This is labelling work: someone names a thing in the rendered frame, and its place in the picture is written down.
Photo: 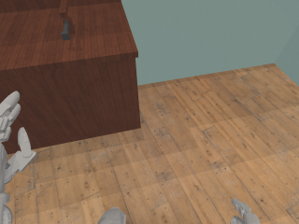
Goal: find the left robot forearm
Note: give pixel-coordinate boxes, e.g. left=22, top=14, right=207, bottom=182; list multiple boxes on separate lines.
left=0, top=192, right=13, bottom=224

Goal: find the counter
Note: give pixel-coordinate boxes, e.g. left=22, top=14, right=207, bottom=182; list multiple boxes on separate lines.
left=0, top=0, right=141, bottom=155

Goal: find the robot left hand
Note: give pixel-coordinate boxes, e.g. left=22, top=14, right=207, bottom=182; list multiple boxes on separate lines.
left=0, top=91, right=36, bottom=193

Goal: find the tap lever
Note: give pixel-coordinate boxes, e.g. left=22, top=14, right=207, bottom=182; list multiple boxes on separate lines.
left=61, top=20, right=70, bottom=41

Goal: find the robot right hand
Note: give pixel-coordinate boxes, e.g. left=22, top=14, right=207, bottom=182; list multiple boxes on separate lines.
left=230, top=198, right=261, bottom=224

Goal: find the robot left thigh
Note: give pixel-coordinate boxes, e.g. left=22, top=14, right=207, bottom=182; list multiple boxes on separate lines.
left=97, top=209, right=126, bottom=224

